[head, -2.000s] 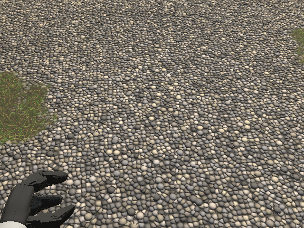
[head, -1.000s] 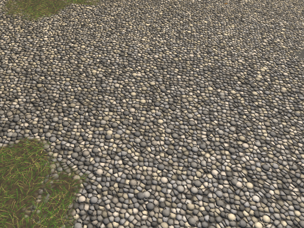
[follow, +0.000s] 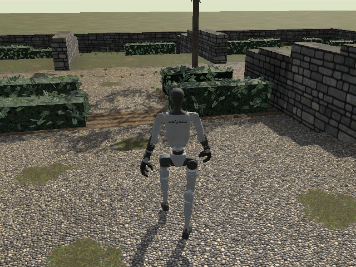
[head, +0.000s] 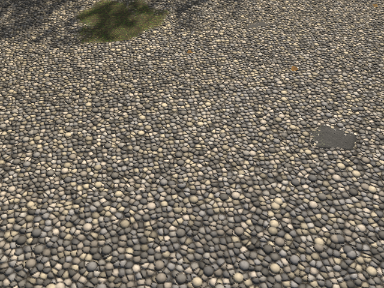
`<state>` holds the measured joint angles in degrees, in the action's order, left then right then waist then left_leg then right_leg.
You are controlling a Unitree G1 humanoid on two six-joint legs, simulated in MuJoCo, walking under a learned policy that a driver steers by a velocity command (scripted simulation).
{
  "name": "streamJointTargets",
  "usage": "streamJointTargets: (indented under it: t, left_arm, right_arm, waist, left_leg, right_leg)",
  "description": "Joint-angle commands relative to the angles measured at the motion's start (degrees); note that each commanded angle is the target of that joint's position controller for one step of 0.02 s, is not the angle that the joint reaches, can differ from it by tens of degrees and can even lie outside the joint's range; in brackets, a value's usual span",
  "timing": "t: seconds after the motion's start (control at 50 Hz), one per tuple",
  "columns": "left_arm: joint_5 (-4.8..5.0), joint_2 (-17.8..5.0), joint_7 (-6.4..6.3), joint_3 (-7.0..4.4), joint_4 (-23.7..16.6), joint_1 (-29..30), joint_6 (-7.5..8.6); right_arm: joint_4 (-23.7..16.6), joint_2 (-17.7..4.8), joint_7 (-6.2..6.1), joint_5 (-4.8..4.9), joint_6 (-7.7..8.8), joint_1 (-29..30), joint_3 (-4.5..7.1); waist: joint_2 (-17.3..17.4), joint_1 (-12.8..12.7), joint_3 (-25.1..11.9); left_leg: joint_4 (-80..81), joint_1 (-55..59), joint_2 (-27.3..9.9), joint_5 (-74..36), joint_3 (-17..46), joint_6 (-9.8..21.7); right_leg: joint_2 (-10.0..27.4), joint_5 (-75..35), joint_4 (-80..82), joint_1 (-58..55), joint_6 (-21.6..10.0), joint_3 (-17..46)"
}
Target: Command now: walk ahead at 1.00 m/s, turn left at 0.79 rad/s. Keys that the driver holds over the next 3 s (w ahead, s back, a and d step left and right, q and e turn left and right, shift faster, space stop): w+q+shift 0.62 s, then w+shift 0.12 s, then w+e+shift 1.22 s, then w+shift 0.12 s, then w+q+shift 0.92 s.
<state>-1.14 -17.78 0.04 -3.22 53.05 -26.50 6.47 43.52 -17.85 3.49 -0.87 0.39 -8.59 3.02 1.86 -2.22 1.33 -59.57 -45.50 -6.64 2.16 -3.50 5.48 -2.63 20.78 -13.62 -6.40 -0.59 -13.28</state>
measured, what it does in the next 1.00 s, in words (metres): walks ahead, turning left: left foot, then right foot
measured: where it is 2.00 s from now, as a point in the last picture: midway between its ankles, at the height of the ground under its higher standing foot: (87, 92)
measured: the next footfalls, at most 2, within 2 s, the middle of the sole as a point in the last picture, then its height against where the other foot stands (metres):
left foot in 0.14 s outside the picture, level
right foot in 0.58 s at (196, 209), level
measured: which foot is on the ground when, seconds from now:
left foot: up 0.00-0.12, down 0.14-0.58, up 0.60-1.00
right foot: down 0.00-0.14, up 0.16-0.56, down 0.58-1.00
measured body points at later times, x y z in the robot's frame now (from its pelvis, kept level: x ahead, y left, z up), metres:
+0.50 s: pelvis +0.47 +0.06 +0.00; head +0.50 +0.08 +0.45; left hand +0.64 +0.36 -0.04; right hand +0.56 -0.22 -0.12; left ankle +0.30 +0.05 -0.73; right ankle +0.74 -0.01 -0.68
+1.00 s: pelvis +0.84 +0.27 -0.02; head +0.86 +0.29 +0.43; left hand +0.55 +0.36 -0.13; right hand +1.21 +0.32 -0.05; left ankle +0.90 +0.51 -0.72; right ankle +0.75 +0.02 -0.73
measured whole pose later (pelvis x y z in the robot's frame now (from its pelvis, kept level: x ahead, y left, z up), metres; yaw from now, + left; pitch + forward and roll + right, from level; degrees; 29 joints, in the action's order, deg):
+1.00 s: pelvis +0.84 +0.27 -0.02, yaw +37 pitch +2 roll -3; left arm -0.9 -16.7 0.0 -2.2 53.5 -38.3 5.1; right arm 35.0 -17.6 4.2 -3.1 3.3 7.3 0.2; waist 2.2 -10.7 1.0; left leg -35.6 -38.4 -5.7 -16.6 3.6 3.9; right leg -1.0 28.9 -17.0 -9.9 0.8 -0.1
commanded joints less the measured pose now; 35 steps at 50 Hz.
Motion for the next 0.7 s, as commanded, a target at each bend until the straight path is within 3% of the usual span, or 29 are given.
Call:
streamJointTargets:
  t: [0.02,0.06,0.08,0.1,0.12,0.14,0.16,0.18,0.2,0.22,0.24,0.28,0.32,0.36,0.4,0.46,0.48,0.5,0.52,0.54,0.56,0.58,0.6,0.62,0.64,0.66,0.68,0.7]
  left_arm:
    - [0.24,-3.6,-0.65,0.23,-5.0,8.7,1.83]
    - [0.23,-7.2,-1.53,-0.41,-4.9,6.3,1.19]
    - [-0.03,-9.4,-2.12,-1.01,-5.5,6.9,0.3]
    - [-0.47,-11.3,-2.54,-1.63,-6.3,8.8,-0.85]
    - [-0.83,-12.6,-2.64,-2.14,-7.6,11.8,-2.06]
    - [-0.87,-11.9,-1.87,-2.18,-7.9,13.2,-2.79]
    - [-1.43,-3.1,-0.5,-0.02,-9.5,15.4,-2.18]
    - [-0.43,-1.9,-0.38,1.04,-16.8,8.2,-0.88]
    - [-1.24,-4.3,-0.57,1.61,-17.4,12.2,0.82]
    - [-1.05,-5.8,-0.63,1.55,-17.1,14.7,1.52]
    - [-1.64,-5.2,-0.81,1.68,-17.2,16.3,1.19]
    - [-3.08,-4.0,-0.77,2.32,-16.9,15.2,-1.75]
    - [-3.17,-2.7,-0.34,2.93,-18.7,18.1,-3.57]
    - [-2.35,-1.3,0.41,3.76,-22.0,25.3,-3.72]
    - [-1.23,0.1,0.88,4.44,-23.6,29.4,-3.47]
    - [-0.4,-1.2,0.6,4.18,-25.1,32.5,-3.08]
    - [-0.54,-2.6,0.76,3.77,-25.9,34.1,-2.83]
    - [-0.52,-3.3,0.69,3.45,-25.8,32.7,-2.64]
    - [-0.5,-5.0,0.18,2.69,-24.7,28.2,-2.65]
    - [-0.24,-7.3,-0.25,1.59,-22.1,18.7,-2.37]
    - [0.09,-10.1,-1.07,0.17,-19.1,5.0,-2.13]
    - [-1.25,-14.7,-2.43,-1.56,-17.5,-7.0,-1.87]
    - [-2.46,-17.3,-2.09,-1.82,-19.3,1.0,-2.0]
    - [-1.67,-12.3,-1.84,-1.82,-20.5,8.5,-2.5]
    - [-1.49,-7.2,-1.34,-0.56,-20.2,10.6,-2.65]
    - [-1.77,-5.1,-0.69,-0.06,-18.2,9.6,-2.62]
    - [-1.73,-4.8,-0.49,0.15,-16.1,8.3,-2.3]
    - [-1.34,-5.0,-0.33,0.16,-14.4,7.3,-1.65]
  right_arm:
    - [-5.2,1.1,1.56,-0.09,0.6,5.0,-1.5]
    - [-4.5,-0.7,1.71,-0.04,0.65,3.2,-1.18]
    - [-3.4,-2.2,1.43,0.16,0.51,-1.2,-0.73]
    - [-1.4,-4.4,0.97,0.25,0.35,-9.3,0.17]
    - [1.8,-7.1,0.17,0.09,0.19,-20.8,1.64]
    - [4.5,-9.9,-1.18,0.31,0.13,-29.0,3.41]
    - [4.8,-12.9,-2.36,1.54,-0.59,-23.3,4.55]
    - [1.5,-19.6,-2.31,-0.36,-1.0,-19.2,5.55]
    - [-0.6,-17.1,-2.88,-0.23,-1.01,-17.5,5.69]
    - [0.4,-12.6,-3.58,-0.37,-0.64,-16.5,4.75]
    - [0.9,-10.3,-3.83,-0.15,0.03,-14.7,4.02]
    - [0.2,-8.1,-4.15,0.23,1.89,-12.3,2.88]
    - [-0.4,-8.1,-3.82,0.7,3.43,-12.1,2.62]
    - [-0.6,-8.3,-3.75,0.79,3.96,-12.7,2.77]
    - [-0.6,-8.8,-3.21,1.24,3.82,-14.4,3.26]
    - [-0.1,-9.8,-2.83,1.23,3.5,-17.5,3.92]
    - [-0.5,-10.5,-3.1,1.37,3.21,-17.4,4.16]
    - [-0.8,-11.0,-3.43,1.27,3.04,-16.3,4.36]
    - [-1.2,-12.5,-3.58,1.09,3.05,-15.0,4.63]
    - [-1.5,-14.1,-3.48,0.88,3.13,-12.9,4.93]
    - [-2.6,-14.9,-3.16,0.68,3.44,-9.0,5.01]
    - [-4.1,-7.4,-3.12,0.44,4.11,-9.3,3.21]
    - [-7.0,-1.2,-2.95,3.09,3.87,-17.9,1.12]
    - [-4.9,-5.8,-3.55,1.25,2.95,-14.7,1.23]
    - [-4.4,-8.1,-3.1,-0.16,2.4,-10.2,1.69]
    - [-4.7,-7.9,-2.33,-0.57,2.05,-7.5,1.62]
    - [-5.8,-6.4,-1.54,-0.99,1.43,-4.9,1.28]
    - [-6.1,-4.7,-0.96,-1.16,0.63,-5.7,0.69]
  waist:
    - [-3.1,4.2,7.2]
    - [-4.7,5.7,3.9]
    - [-6.9,8.4,0.7]
    - [-8.2,12.9,-3.6]
    - [-8.2,18.5,-8.6]
    - [-3.8,21.4,-11.1]
    - [12.1,15.5,-3.1]
    - [16.0,6.8,-15.4]
    - [4.6,9.2,-15.5]
    - [-4.2,7.0,-5.6]
    - [-7.9,4.0,-1.5]
    - [-8.6,0.1,1.9]
    - [-7.3,-0.4,3.3]
    - [-5.3,1.6,4.9]
    - [-2.6,4.5,3.3]
    - [0.6,7.8,1.0]
    - [-0.5,8.4,1.6]
    - [0.3,7.4,0.8]
    - [1.3,5.2,-1.8]
    - [1.4,-0.1,-7.5]
    - [0.5,-8.4,-13.3]
    - [-9.2,-11.1,-21.9]
    - [-28.4,-1.6,-28.0]
    - [-17.9,-1.4,-19.3]
    - [-8.9,-1.9,-12.4]
    - [-4.2,-1.8,-7.2]
    - [-3.9,-1.0,-3.8]
    - [-6.3,0.5,-1.5]
  left_leg:
    - [13.0,10.7,2.0,-8.4,-4.6,2.4]
    - [16.1,16.9,7.2,-7.6,-8.7,4.0]
    - [16.2,21.4,9.3,-4.0,-9.3,4.8]
    - [15.6,29.6,11.2,-0.1,-8.6,5.9]
    - [15.7,41.4,12.0,4.5,-6.1,7.8]
    - [20.7,52.8,11.9,7.6,-1.5,9.8]
    - [23.4,54.5,6.0,3.3,10.7,11.7]
    - [32.7,70.1,-5.2,5.8,42.5,24.4]
    - [44.5,68.5,-9.1,21.3,53.5,24.2]
    - [47.4,57.6,-7.9,23.1,50.0,20.7]
    - [46.8,48.4,-5.2,18.4,44.4,18.1]
    - [47.0,33.9,-0.2,9.9,34.4,16.1]
    - [48.7,25.3,4.0,6.0,28.4,15.5]
    - [49.6,21.7,7.2,0.6,24.9,13.9]
    - [48.2,24.0,9.0,-6.9,23.3,10.9]
    - [45.2,34.0,6.9,-15.0,26.3,9.1]
    - [44.4,36.5,6.5,-16.4,27.7,8.3]
    - [42.7,38.1,6.0,-17.1,28.5,7.1]
    - [38.6,38.3,6.3,-24.9,28.4,5.8]
    - [28.6,37.4,6.7,-31.3,27.4,4.4]
    - [14.0,32.0,8.4,-29.3,25.5,3.1]
    - [-7.6,24.2,11.6,-2.0,20.6,2.5]
    - [-21.7,9.1,16.2,27.5,14.0,0.5]
    - [-24.5,2.5,11.0,19.3,12.3,0.9]
    - [-21.8,3.2,8.1,14.3,11.2,0.7]
    - [-18.8,5.3,6.6,12.4,10.7,0.5]
    - [-16.1,5.8,5.2,12.6,11.2,0.5]
    - [-13.2,7.0,4.4,12.5,12.1,0.2]
  right_leg:
    - [12.2,-42.9,8.9,12.8,-2.1,-2.8]
    - [13.4,-68.7,1.6,6.2,-0.8,-3.8]
    - [14.5,-79.0,-5.1,3.6,-0.4,-3.5]
    - [15.7,-85.2,-15.8,3.6,-0.4,-2.8]
    - [16.8,-84.0,-31.1,7.6,-1.3,-1.2]
    - [13.1,-63.3,-52.3,15.5,-1.4,-1.0]
    - [0.7,0.1,-75.9,34.5,0.1,0.8]
    - [-2.1,8.6,-87.9,53.3,2.2,13.4]
    - [1.0,4.4,-84.6,58.6,1.3,19.2]
    - [4.0,1.1,-78.0,57.8,1.0,19.5]
    - [6.4,0.1,-71.7,54.1,1.4,19.3]
    - [8.8,0.7,-64.4,46.3,3.3,18.8]
    - [9.9,0.1,-54.7,41.9,4.8,16.4]
    - [9.4,-9.9,-42.8,39.2,5.2,14.0]
    - [7.2,-21.7,-32.1,35.4,4.2,12.7]
    - [4.5,-25.7,-23.9,34.7,2.9,13.3]
    - [3.7,-25.1,-19.7,34.5,2.6,13.9]
    - [3.0,-23.8,-16.1,30.9,2.3,14.5]
    - [0.8,-20.3,-15.9,23.6,2.3,14.2]
    - [0.4,-16.6,-18.7,12.8,1.6,15.2]
    - [3.3,-11.1,-19.1,-0.7,0.6,16.6]
    - [17.0,12.4,-17.7,-13.6,-0.7,31.1]
    - [30.8,21.3,-4.3,-20.2,-5.9,64.1]
    - [28.2,24.4,-2.1,-11.0,-8.3,65.3]
    - [25.0,19.5,-3.3,-3.4,-8.7,53.6]
    - [22.2,10.0,-3.1,4.1,-8.1,45.2]
    - [19.1,4.3,-2.1,8.3,-7.0,38.6]
    - [17.9,0.8,-1.1,11.9,-7.1,34.5]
